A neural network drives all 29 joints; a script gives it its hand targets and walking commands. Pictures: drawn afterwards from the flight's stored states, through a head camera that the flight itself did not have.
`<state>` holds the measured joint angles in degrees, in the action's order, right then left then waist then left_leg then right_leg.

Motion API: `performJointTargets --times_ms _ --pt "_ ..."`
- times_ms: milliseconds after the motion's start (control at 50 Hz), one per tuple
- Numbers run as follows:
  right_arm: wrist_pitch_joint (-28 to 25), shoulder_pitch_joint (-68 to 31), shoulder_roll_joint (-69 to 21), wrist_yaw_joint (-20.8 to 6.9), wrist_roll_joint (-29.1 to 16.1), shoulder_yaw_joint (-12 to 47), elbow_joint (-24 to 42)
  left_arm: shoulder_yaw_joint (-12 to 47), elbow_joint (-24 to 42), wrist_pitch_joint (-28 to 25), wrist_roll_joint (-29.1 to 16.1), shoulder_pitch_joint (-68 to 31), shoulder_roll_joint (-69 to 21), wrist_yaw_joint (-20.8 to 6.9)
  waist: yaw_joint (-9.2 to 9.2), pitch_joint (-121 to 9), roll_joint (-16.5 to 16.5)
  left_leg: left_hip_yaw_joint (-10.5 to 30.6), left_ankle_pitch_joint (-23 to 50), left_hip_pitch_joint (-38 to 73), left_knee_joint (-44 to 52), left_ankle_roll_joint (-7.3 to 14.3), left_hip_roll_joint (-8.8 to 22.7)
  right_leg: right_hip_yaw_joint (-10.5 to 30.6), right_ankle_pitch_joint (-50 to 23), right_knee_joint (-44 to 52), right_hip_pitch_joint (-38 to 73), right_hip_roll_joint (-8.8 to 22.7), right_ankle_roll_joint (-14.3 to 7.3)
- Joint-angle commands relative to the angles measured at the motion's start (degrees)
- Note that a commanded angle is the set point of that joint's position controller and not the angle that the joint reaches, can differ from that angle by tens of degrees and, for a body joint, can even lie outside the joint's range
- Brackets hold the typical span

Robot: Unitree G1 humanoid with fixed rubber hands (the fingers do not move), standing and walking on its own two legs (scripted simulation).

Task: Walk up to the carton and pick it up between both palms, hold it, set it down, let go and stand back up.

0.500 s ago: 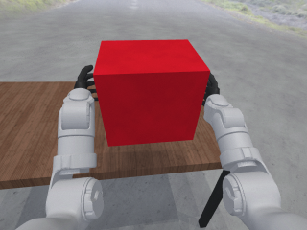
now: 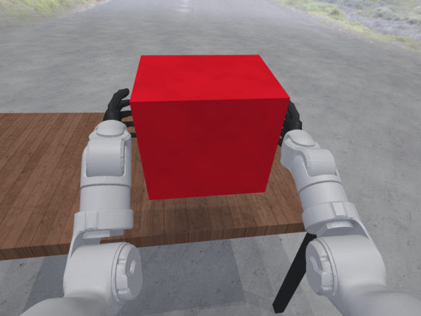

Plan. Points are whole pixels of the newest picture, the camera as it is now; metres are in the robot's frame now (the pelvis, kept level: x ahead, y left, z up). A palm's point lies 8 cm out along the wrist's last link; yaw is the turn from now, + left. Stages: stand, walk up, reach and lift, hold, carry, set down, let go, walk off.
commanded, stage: hold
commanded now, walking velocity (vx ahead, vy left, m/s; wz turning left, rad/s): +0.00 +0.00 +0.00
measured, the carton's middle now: (205, 126) +0.42 +0.00 +0.22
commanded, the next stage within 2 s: none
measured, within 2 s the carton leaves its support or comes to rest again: neither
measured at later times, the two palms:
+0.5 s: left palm (114, 130) +0.36 +0.16 +0.24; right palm (290, 136) +0.36 -0.16 +0.23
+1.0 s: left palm (113, 130) +0.36 +0.16 +0.24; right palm (289, 135) +0.36 -0.16 +0.23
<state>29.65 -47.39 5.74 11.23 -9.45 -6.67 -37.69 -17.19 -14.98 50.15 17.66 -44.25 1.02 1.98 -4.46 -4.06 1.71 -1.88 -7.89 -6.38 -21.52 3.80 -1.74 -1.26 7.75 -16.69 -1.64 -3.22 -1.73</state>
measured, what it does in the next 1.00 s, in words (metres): stands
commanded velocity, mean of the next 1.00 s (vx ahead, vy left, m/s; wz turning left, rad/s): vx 0.00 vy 0.00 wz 0.00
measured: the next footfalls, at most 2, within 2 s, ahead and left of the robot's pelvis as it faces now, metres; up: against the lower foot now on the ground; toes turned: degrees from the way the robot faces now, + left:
none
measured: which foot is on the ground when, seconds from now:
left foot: down 0.00-1.00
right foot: down 0.00-1.00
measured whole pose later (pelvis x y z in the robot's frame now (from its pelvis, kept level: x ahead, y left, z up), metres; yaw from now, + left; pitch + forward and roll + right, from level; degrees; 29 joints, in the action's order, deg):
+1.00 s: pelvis +0.00 +0.00 +0.00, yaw +0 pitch -7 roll -2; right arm 30.1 -47.6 5.4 11.6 -9.4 -6.6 -37.3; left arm -17.3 -14.6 50.2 17.5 -43.9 1.4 1.7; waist -4.5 -3.9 2.1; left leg -1.6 -7.9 -6.4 -21.6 3.6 -1.7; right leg -1.2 7.7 -16.7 -1.6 -3.4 -1.9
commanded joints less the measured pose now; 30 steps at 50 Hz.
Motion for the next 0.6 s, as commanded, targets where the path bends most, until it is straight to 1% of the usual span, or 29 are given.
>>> performJointTargets --times_ms 0,20,40,60,80,120,160,180,200,220,240,280,320,360,380,400,420,440,460,480,500,540,560,580 --pt "-6.1 -60.8 -30.3 -10.9 -9.6 16.3 25.6 23.0 11.7 -6.6 -14.3 -50.5 -29.2 -12.1 -0.4 -26.9 -3.4 3.0 8.3 10.5 3.3 -3.4 2.6 1.1 -3.8 2.4 2.3 0.2 1.5" --pt "-6.2 -60.4 -30.0 -10.9 -9.5 16.0 25.6 23.4 11.6 -6.5 -14.4 -50.4 -29.3 -12.2 -0.8 -26.8 -3.6 2.9 8.7 10.8 3.2 -3.5 2.5 1.1 -4.1 2.4 2.0 0.1 1.5" --pt "-6.1 -60.9 -30.0 -10.9 -9.4 16.1 25.2 23.3 11.0 -6.6 -14.2 -50.6 -29.4 -12.1 -0.49 -26.7 -3.9 2.9 8.0 11.0 3.3 -3.5 2.5 1.1 -3.2 2.6 1.5 0.2 1.5" --pt "-6.1 -60.9 -30.5 -10.8 -9.3 16.3 26.0 23.7 11.5 -6.8 -14.7 -50.7 -29.5 -12.0 -0.62 -27.3 -3.3 3.0 8.8 11.0 3.1 -3.5 2.6 1.0 -4.2 2.4 2.0 0.2 1.5" --pt "-5.8 -60.2 -30.0 -10.8 -9.2 15.7 24.7 23.6 11.0 -6.7 -14.4 -50.7 -29.5 -12.1 -1.01 -26.2 -3.8 2.9 8.3 10.9 3.2 -3.7 2.6 0.9 -3.6 2.6 1.5 0.1 1.5" --pt "-6.0 -59.9 -29.9 -10.7 -9.6 15.8 25.3 24.1 11.7 -6.8 -14.8 -50.8 -29.8 -12.0 -1.1 -27.3 -4.6 3.0 9.9 11.7 2.8 -4.0 2.5 0.9 -4.7 2.4 1.6 0.1 1.5" --pt "-6.0 -59.8 -29.3 -11.0 -9.7 15.7 24.8 24.1 11.7 -6.6 -14.4 -50.3 -29.8 -11.8 -0.9 -27.0 -4.9 3.3 9.2 12.1 3.0 -4.3 2.9 0.9 -3.5 2.5 1.0 0.1 1.3" --pt "-6.2 -60.3 -29.5 -11.0 -9.8 16.0 25.8 24.8 12.7 -6.7 -14.9 -50.8 -30.2 -11.7 -1.33 -28.2 -5.0 3.4 9.7 12.2 2.7 -4.3 2.9 0.7 -4.3 2.2 1.4 0.0 1.3" --pt "-6.0 -60.3 -29.9 -10.9 -9.7 16.1 25.5 24.4 12.2 -6.7 -14.8 -50.7 -29.9 -11.7 -1.07 -27.5 -4.5 3.2 9.4 11.9 2.8 -4.0 2.6 0.9 -4.2 2.5 1.5 0.1 1.4" --pt "-6.0 -59.0 -29.3 -11.0 -9.7 15.8 25.1 25.3 13.7 -6.7 -14.9 -50.8 -30.5 -11.5 -1.68 -28.1 -5.8 3.5 10.9 12.6 2.5 -4.8 3.0 0.6 -5.1 2.0 1.7 -0.1 1.3" --pt "-6.0 -59.3 -28.9 -11.0 -9.7 15.7 25.4 25.2 12.9 -6.5 -15.0 -50.2 -30.2 -11.5 -1.49 -27.4 -5.6 3.4 10.9 12.5 2.4 -4.6 2.8 0.9 -4.9 2.2 1.2 0.1 1.3" --pt "-5.8 -58.7 -28.8 -10.9 -9.7 15.5 25.2 24.8 12.7 -6.3 -14.6 -49.4 -30.0 -11.7 -1.75 -26.7 -5.2 3.5 11.2 12.3 2.4 -4.6 2.9 0.9 -5.4 2.3 1.9 0.1 1.4" --pt "-5.8 -59.5 -29.0 -11.1 -9.9 16.0 25.5 25.1 13.3 -6.4 -15.0 -50.0 -30.1 -11.5 -1.49 -27.3 -4.8 3.7 11.0 12.4 2.4 -4.7 3.0 0.7 -4.7 2.3 1.6 0.0 1.4" --pt "-5.7 -58.9 -29.1 -11.1 -10.0 16.4 25.8 25.2 14.3 -6.4 -14.9 -49.8 -30.1 -11.5 -1.38 -27.8 -4.8 3.7 12.4 12.7 2.2 -4.7 3.0 0.7 -5.9 2.0 2.2 -0.1 1.4" --pt "-5.5 -57.8 -28.9 -11.0 -9.9 16.0 24.7 25.2 14.0 -6.3 -14.6 -49.6 -29.8 -11.6 -1.77 -26.5 -5.0 3.6 12.3 12.4 2.3 -4.8 2.9 0.8 -6.1 2.1 2.2 0.0 1.4" --pt "-5.8 -58.6 -28.7 -11.0 -10.1 16.3 26.6 25.6 14.7 -6.2 -15.0 -49.3 -30.1 -11.6 -1.56 -27.7 -4.8 3.8 13.2 12.7 2.1 -4.9 3.1 0.9 -6.7 2.0 2.7 0.0 1.3" --pt "-5.4 -58.5 -28.3 -11.1 -9.9 15.8 25.0 24.8 13.7 -6.1 -14.5 -49.9 -29.6 -11.6 -1.4 -26.3 -4.8 3.7 11.2 12.2 2.5 -4.8 3.0 0.8 -4.8 2.3 2.0 0.0 1.3" --pt "-5.5 -59.1 -28.7 -11.2 -9.7 15.9 25.0 24.5 12.7 -6.0 -14.4 -49.6 -29.4 -11.7 -1.02 -25.6 -4.4 3.5 10.1 11.5 2.8 -4.5 3.0 0.9 -4.0 2.4 1.7 0.1 1.3" --pt "-5.5 -59.2 -29.4 -11.2 -9.8 16.3 25.3 24.3 13.3 -6.2 -14.3 -49.8 -29.5 -11.7 -0.97 -25.7 -4.1 3.6 9.8 11.4 3.0 -4.2 2.9 0.9 -4.2 2.3 1.7 0.1 1.3" --pt "-5.7 -59.2 -29.3 -11.2 -9.6 16.2 25.9 24.7 13.7 -6.1 -14.6 -49.5 -29.5 -11.7 -1.11 -26.4 -4.1 3.5 10.1 11.1 2.7 -4.3 2.9 1.0 -5.0 2.1 2.2 0.1 1.4" --pt "-5.4 -59.1 -29.3 -11.3 -9.6 16.1 24.9 24.3 13.1 -6.2 -14.5 -50.2 -29.4 -11.8 -0.97 -25.4 -4.4 3.3 9.3 11.0 3.0 -4.2 2.7 1.0 -4.0 2.3 1.7 0.1 1.4" --pt "-5.7 -60.3 -29.5 -11.4 -9.4 16.2 25.6 24.4 12.4 -6.3 -14.5 -49.9 -29.5 -11.7 -0.75 -26.0 -3.7 3.4 8.6 11.0 3.2 -4.0 2.9 0.9 -3.2 2.3 1.3 0.0 1.3" --pt "-5.9 -60.3 -29.8 -11.3 -9.8 16.5 26.7 25.0 13.3 -6.3 -14.8 -49.8 -29.8 -11.6 -0.81 -27.5 -3.8 3.6 10.3 11.7 2.8 -4.3 3.1 0.8 -4.9 2.0 1.9 0.0 1.4" --pt "-6.0 -60.4 -29.7 -11.2 -9.7 16.5 26.3 24.8 12.5 -6.4 -14.7 -49.7 -30.0 -11.5 -0.85 -27.0 -3.7 3.5 10.1 11.7 2.9 -4.2 2.9 0.8 -4.3 2.4 1.5 -0.1 1.4"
